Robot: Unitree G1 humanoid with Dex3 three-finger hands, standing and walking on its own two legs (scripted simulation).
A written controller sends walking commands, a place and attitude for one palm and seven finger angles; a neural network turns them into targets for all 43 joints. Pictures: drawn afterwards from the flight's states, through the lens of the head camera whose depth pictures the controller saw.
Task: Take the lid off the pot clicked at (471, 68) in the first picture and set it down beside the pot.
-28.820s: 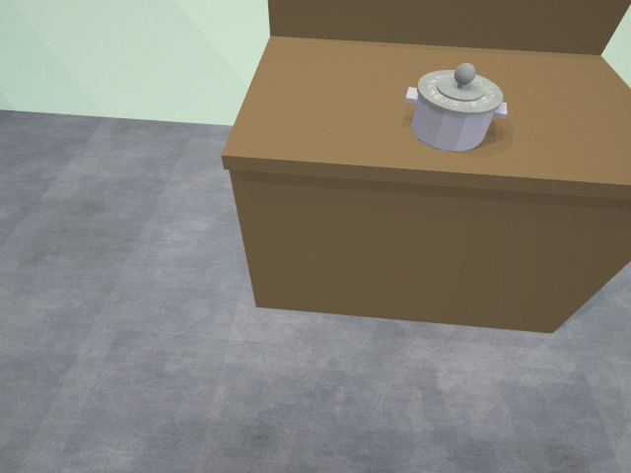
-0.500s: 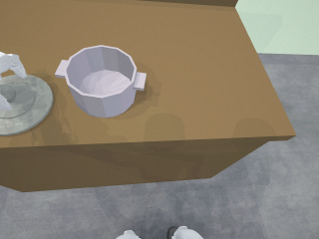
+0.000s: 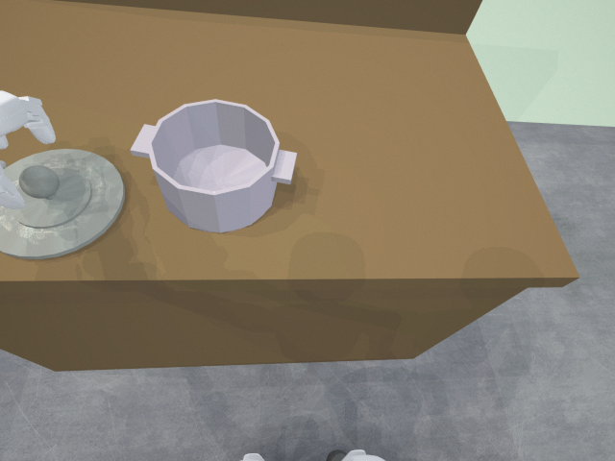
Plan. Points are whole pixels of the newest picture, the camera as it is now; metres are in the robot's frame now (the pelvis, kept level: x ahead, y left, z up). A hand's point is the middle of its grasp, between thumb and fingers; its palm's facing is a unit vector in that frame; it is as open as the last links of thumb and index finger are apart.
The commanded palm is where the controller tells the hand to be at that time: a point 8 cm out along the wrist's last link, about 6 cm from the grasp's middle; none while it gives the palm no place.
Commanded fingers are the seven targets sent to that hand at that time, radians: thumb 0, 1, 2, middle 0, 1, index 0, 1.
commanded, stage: raise the empty hand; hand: left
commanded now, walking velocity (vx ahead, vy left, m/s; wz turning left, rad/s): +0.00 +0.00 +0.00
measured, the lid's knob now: (39, 182) +0.47 +0.35 +0.02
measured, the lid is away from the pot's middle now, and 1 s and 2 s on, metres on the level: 0.23 0.23 0.23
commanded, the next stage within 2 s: draw the hand back to the body in 0.98 s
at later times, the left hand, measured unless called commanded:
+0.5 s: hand out of the picture +0.46 +0.35 +0.14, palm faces -0.39 -0.11 -0.91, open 11.0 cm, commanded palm +0.49 +0.34 +0.20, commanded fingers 0.00 0.04 0.54 -0.31 -0.93 -0.31 -0.93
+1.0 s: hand out of the picture +0.46 +0.37 +0.18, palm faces -0.37 -0.13 -0.92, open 11.0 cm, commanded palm +0.49 +0.35 +0.24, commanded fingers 0.00 0.04 0.54 -0.31 -0.93 -0.31 -0.93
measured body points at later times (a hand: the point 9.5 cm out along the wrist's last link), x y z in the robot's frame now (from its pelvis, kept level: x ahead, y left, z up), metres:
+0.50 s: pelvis +0.00 +0.01 +0.01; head +0.09 +0.04 +0.45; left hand +0.48 +0.36 +0.19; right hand +0.00 -0.27 -0.10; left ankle -0.03 +0.02 -0.71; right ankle +0.01 -0.17 -0.71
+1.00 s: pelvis +0.01 +0.01 +0.02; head +0.08 +0.04 +0.46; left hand +0.48 +0.37 +0.23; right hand +0.04 -0.27 -0.10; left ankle -0.03 +0.02 -0.71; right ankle +0.01 -0.17 -0.71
